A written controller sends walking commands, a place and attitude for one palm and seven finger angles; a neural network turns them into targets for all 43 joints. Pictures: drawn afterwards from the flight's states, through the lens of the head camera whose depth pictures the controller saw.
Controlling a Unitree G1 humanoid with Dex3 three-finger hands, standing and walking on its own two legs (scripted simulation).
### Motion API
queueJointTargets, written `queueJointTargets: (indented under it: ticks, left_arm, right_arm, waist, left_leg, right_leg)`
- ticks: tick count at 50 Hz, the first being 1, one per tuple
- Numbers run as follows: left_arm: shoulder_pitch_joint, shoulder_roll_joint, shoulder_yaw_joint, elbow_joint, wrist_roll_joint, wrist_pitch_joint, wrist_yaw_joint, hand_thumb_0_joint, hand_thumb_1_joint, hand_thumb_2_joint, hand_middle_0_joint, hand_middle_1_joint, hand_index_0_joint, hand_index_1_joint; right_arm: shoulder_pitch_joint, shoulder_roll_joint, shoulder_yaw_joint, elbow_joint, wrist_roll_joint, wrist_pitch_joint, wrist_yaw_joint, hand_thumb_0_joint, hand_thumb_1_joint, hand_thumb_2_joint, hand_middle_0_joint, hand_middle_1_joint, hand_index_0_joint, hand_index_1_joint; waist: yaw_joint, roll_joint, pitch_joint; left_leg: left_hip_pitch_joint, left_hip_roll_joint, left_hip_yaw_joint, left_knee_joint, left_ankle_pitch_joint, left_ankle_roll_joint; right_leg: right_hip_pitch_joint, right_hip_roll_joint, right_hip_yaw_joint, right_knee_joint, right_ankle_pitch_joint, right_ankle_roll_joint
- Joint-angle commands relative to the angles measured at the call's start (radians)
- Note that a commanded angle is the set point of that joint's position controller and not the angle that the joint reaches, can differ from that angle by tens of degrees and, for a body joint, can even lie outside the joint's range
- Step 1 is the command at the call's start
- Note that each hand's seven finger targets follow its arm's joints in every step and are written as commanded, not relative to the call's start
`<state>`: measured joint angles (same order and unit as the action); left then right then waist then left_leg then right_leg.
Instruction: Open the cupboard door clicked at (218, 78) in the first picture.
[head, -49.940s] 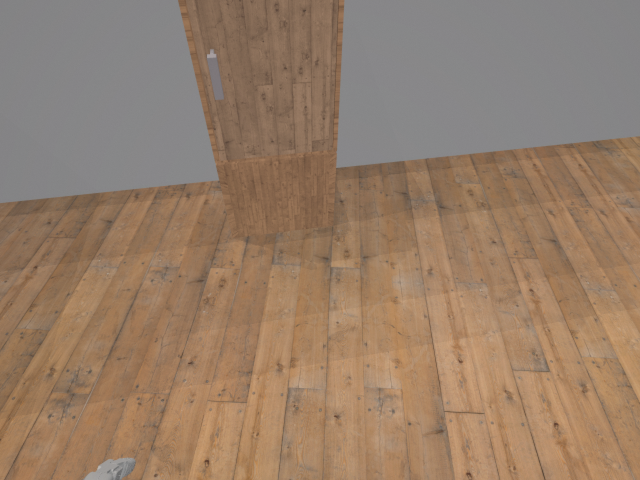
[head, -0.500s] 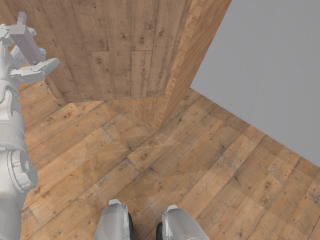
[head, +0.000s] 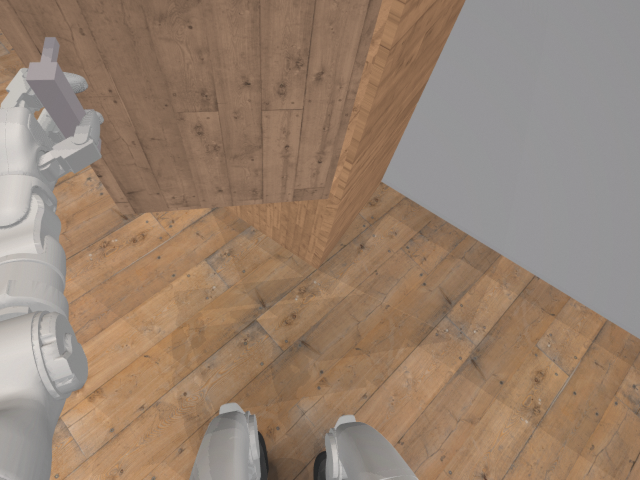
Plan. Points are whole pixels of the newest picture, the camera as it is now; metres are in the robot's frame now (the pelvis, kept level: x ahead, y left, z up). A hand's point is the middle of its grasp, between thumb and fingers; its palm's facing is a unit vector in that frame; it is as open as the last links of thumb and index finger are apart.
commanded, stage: pull the door open along its arc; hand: left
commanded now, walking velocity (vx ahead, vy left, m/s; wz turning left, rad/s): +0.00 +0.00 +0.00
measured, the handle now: (71, 100) +0.56 +0.27 +0.07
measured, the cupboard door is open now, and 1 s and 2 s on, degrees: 43 82 86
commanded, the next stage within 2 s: open thumb and fingers to let go in 0.98 s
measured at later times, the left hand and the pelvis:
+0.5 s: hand (123, 224) +0.39 +0.19 +0.07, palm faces +0.30 -0.95 +0.08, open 6.6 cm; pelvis +0.02 +0.00 +0.02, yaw +1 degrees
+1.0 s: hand (215, 302) +0.31 +0.09 +0.07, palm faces +0.49 -0.87 +0.02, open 6.6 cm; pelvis +0.00 -0.04 +0.02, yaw +4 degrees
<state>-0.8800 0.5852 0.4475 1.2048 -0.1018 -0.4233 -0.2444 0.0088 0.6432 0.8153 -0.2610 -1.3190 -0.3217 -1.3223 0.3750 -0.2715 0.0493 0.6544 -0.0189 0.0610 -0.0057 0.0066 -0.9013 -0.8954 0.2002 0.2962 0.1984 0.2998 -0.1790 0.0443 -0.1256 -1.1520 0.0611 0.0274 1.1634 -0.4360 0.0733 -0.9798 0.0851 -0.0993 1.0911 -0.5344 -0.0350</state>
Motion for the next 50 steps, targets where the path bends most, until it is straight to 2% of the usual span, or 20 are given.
queueJointTargets:
  ticks: [1, 7, 9, 17, 18, 19, 20, 23, 26, 28, 29, 30, 32, 33, 34, 38, 44, 47, 48, 50]
  left_arm:
    - [-0.333, 0.236, 0.016, -0.273, -0.033, -0.095, -0.021, 0.0, 0.9, 0.9, -0.4, -1.35, -0.4, -1.35]
    - [-0.118, 0.141, -0.022, -0.364, -0.073, -0.075, -0.045, 0.0, 0.9, 0.9, -0.4, -1.35, -0.4, -1.35]
    - [-0.046, 0.114, -0.03, -0.451, -0.085, -0.077, -0.038, 0.0, 0.9, 0.9, -0.4, -1.35, -0.4, -1.35]
    - [0.342, -0.087, -0.143, -0.731, -0.126, -0.066, 0.018, 0.0, 0.9, 0.9, -0.4, -1.35, -0.4, -1.35]
    - [0.354, -0.108, 0.017, -0.804, -0.194, -0.057, 0.184, 0.0, 0.9, 0.9, -0.4, -1.35, -0.4, -1.35]
    - [0.412, -0.228, -0.1, -0.804, -0.162, -0.045, 0.268, 0.0, 0.9, 0.9, -0.4, -1.35, -0.4, -1.35]
    - [0.464, -0.275, -0.123, -0.81, -0.152, -0.037, 0.318, 0.0, 0.9, 0.9, -0.4, -1.35, -0.4, -1.35]
    - [0.472, -0.29, -0.131, -0.881, -0.087, -0.046, 0.468, 0.0, 0.9, 0.9, -0.4, -1.35, -0.4, -1.35]
    - [0.484, -0.392, -0.212, -0.942, 0.0, -0.051, 0.607, 0.0, 0.9, 0.9, -0.4, -1.35, -0.4, -1.35]
    - [0.496, -0.424, -0.259, -0.957, 0.068, -0.041, 0.685, 0.0, 0.9, 0.9, -0.4, -1.35, -0.4, -1.35]
    - [0.501, -0.468, -0.292, -0.964, 0.088, -0.034, 0.718, 0.0, 0.9, 0.9, -0.4, -1.35, -0.4, -1.35]
    - [0.482, -0.485, -0.328, -0.975, 0.114, -0.031, 0.738, 0.0, 0.9, 0.9, -0.4, -1.35, -0.4, -1.35]
    - [0.485, -0.516, -0.38, -0.984, 0.15, -0.026, 0.756, 0.0, 0.9, 0.9, -0.4, -1.35, -0.4, -1.35]
    - [0.48, -0.518, -0.395, -0.986, 0.164, -0.024, 0.761, 0.0, 0.9, 0.9, -0.4, -1.35, -0.4, -1.35]
    - [0.486, -0.539, -0.423, -0.999, 0.172, -0.027, 0.763, 0.0, 0.9, 0.9, -0.4, -1.35, -0.4, -1.35]
    - [0.507, -0.592, -0.486, -1.032, 0.158, -0.029, 0.759, 0.0, 0.9, 0.9, -0.4, -1.35, -0.4, -1.35]
    - [0.64, -0.67, -0.574, -1.06, 0.151, -0.029, 0.762, 0.0, 0.9, 0.9, -0.4, -1.35, -0.4, -1.35]
    - [0.71, -0.696, -0.611, -1.102, 0.156, -0.024, 0.77, 0.0, 0.9, 0.9, -0.4, -1.35, -0.4, -1.35]
    - [0.764, -0.696, -0.614, -1.122, 0.16, -0.02, 0.771, 0.0, 0.9, 0.9, -0.4, -1.35, -0.4, -1.35]
    - [0.813, -0.718, -0.643, -1.148, 0.164, -0.013, 0.771, 0.0, 0.9, 0.9, -0.4, -1.35, -0.4, -1.35]
  right_arm:
    - [0.16, -0.198, -0.075, -0.05, 0.008, -0.002, -0.006, 0.0, -0.9, -0.9, 0.2, 0.3, 0.2, 0.3]
    - [0.129, -0.179, -0.082, -0.087, 0.025, 0.007, 0.004, 0.0, -0.9, -0.9, 0.2, 0.3, 0.2, 0.3]
    - [0.119, -0.176, -0.09, -0.102, 0.029, 0.006, 0.008, 0.0, -0.9, -0.9, 0.2, 0.3, 0.2, 0.3]
    - [0.048, -0.154, -0.106, -0.164, 0.043, -0.012, 0.036, 0.0, -0.9, -0.9, 0.2, 0.3, 0.2, 0.3]
    - [0.018, -0.123, -0.105, -0.17, 0.025, -0.026, 0.032, 0.0, -0.9, -0.9, 0.2, 0.3, 0.2, 0.3]
    - [0.003, -0.111, -0.098, -0.17, 0.026, -0.039, 0.04, 0.0, -0.9, -0.9, 0.2, 0.3, 0.2, 0.3]
    - [-0.002, -0.111, -0.1, -0.17, 0.023, -0.041, 0.049, 0.0, -0.9, -0.9, 0.2, 0.3, 0.2, 0.3]
    - [-0.022, -0.112, -0.105, -0.166, 0.001, -0.044, 0.055, 0.0, -0.9, -0.9, 0.2, 0.3, 0.2, 0.3]
    - [-0.063, -0.093, -0.102, -0.173, -0.02, -0.042, 0.066, 0.0, -0.9, -0.9, 0.2, 0.3, 0.2, 0.3]
    - [-0.081, -0.087, -0.101, -0.179, -0.032, -0.036, 0.069, 0.0, -0.9, -0.9, 0.2, 0.3, 0.2, 0.3]
    - [-0.1, -0.08, -0.1, -0.182, -0.035, -0.033, 0.07, 0.0, -0.9, -0.9, 0.2, 0.3, 0.2, 0.3]
    - [-0.108, -0.078, -0.099, -0.18, -0.037, -0.031, 0.069, 0.0, -0.9, -0.9, 0.2, 0.3, 0.2, 0.3]
    - [-0.13, -0.073, -0.098, -0.185, -0.041, -0.03, 0.066, 0.0, -0.9, -0.9, 0.2, 0.3, 0.2, 0.3]
    - [-0.125, -0.072, -0.099, -0.183, -0.044, -0.03, 0.061, 0.0, -0.9, -0.9, 0.2, 0.3, 0.2, 0.3]
    - [-0.143, -0.066, -0.099, -0.185, -0.043, -0.032, 0.058, 0.0, -0.9, -0.9, 0.2, 0.3, 0.2, 0.3]
    - [-0.17, -0.052, -0.092, -0.188, -0.044, -0.046, 0.043, 0.0, -0.9, -0.9, 0.2, 0.3, 0.2, 0.3]
    - [-0.217, -0.033, -0.084, -0.2, -0.041, -0.071, 0.042, 0.0, -0.9, -0.9, 0.2, 0.3, 0.2, 0.3]
    - [-0.222, -0.028, -0.083, -0.211, -0.042, -0.085, 0.045, 0.0, -0.9, -0.9, 0.2, 0.3, 0.2, 0.3]
    - [-0.225, -0.027, -0.084, -0.222, -0.044, -0.091, 0.045, 0.0, -0.9, -0.9, 0.2, 0.3, 0.2, 0.3]
    - [-0.227, -0.021, -0.08, -0.228, -0.045, -0.1, 0.044, 0.0, -0.9, -0.9, 0.2, 0.3, 0.2, 0.3]
  waist:
    - [0.03, 0.16, -0.525]
    - [0.065, 0.11, -0.508]
    - [0.086, 0.143, -0.539]
    - [0.125, 0.071, -0.438]
    - [0.223, 0.089, -0.446]
    - [0.175, 0.078, -0.405]
    - [0.173, 0.062, -0.357]
    - [0.169, -0.02, -0.354]
    - [0.178, 0.011, -0.381]
    - [0.171, -0.012, -0.37]
    - [0.175, -0.017, -0.371]
    - [0.16, -0.025, -0.37]
    - [0.157, -0.029, -0.351]
    - [0.148, -0.063, -0.346]
    - [0.152, -0.05, -0.345]
    - [0.146, -0.051, -0.321]
    - [0.16, -0.043, -0.271]
    - [0.158, -0.08, -0.272]
    - [0.17, -0.076, -0.282]
    - [0.162, -0.111, -0.27]
  left_leg:
    - [0.645, -0.001, -0.143, -0.12, 0.373, -0.043]
    - [0.619, -0.014, -0.107, -0.143, 0.406, -0.036]
    - [0.679, -0.013, -0.106, -0.151, 0.467, -0.042]
    - [0.713, -0.016, -0.094, -0.2, 0.535, -0.046]
    - [0.678, -0.02, -0.082, -0.209, 0.568, -0.054]
    - [0.684, -0.014, -0.084, -0.212, 0.56, -0.064]
    - [0.668, -0.008, -0.094, -0.216, 0.541, -0.072]
    - [0.623, -0.015, -0.097, -0.212, 0.463, -0.07]
    - [0.632, -0.019, -0.098, -0.21, 0.442, -0.075]
    - [0.619, -0.023, -0.099, -0.207, 0.403, -0.068]
    - [0.614, -0.026, -0.097, -0.212, 0.378, -0.068]
    - [0.616, -0.027, -0.097, -0.21, 0.358, -0.066]
    - [0.596, -0.035, -0.09, -0.215, 0.287, -0.06]
    - [0.583, -0.037, -0.092, -0.214, 0.274, -0.056]
    - [0.585, -0.039, -0.085, -0.217, 0.261, -0.055]
    - [0.572, -0.047, -0.075, -0.224, 0.208, -0.05]
    - [0.552, -0.056, -0.064, -0.234, 0.168, -0.048]
    - [0.542, -0.057, -0.063, -0.231, 0.169, -0.046]
    - [0.538, -0.058, -0.063, -0.23, 0.176, -0.046]
    - [0.526, -0.059, -0.061, -0.226, 0.179, -0.047]
  right_leg:
    - [0.02, 0.006, 0.061, -0.142, 0.304, 0.003]
    - [0.123, 0.005, 0.062, -0.155, 0.391, 0.007]
    - [0.126, 0.005, 0.056, -0.151, 0.423, 0.004]
    - [0.182, 0.003, 0.042, -0.179, 0.476, 0.009]
    - [0.211, -0.002, 0.035, -0.172, 0.475, 0.009]
    - [0.183, -0.001, 0.028, -0.165, 0.459, 0.017]
    - [0.156, -0.004, 0.02, -0.164, 0.424, 0.017]
    - [0.19, -0.007, 0.026, -0.148, 0.401, 0.015]
    - [0.189, -0.022, 0.032, -0.13, 0.38, 0.012]
    - [0.19, -0.023, 0.033, -0.132, 0.362, 0.01]
    - [0.198, -0.027, 0.032, -0.135, 0.352, 0.01]
    - [0.198, -0.029, 0.037, -0.141, 0.348, 0.01]
    - [0.206, -0.032, 0.044, -0.159, 0.316, 0.008]
    - [0.219, -0.03, 0.047, -0.167, 0.32, 0.008]
    - [0.225, -0.035, 0.053, -0.175, 0.318, 0.008]
    - [0.254, -0.043, 0.069, -0.213, 0.291, 0.007]
    - [0.275, -0.061, 0.087, -0.248, 0.26, 0.008]
    - [0.295, -0.071, 0.096, -0.254, 0.281, 0.014]
    - [0.311, -0.071, 0.099, -0.252, 0.291, 0.011]
    - [0.324, -0.085, 0.113, -0.259, 0.345, 0.024]
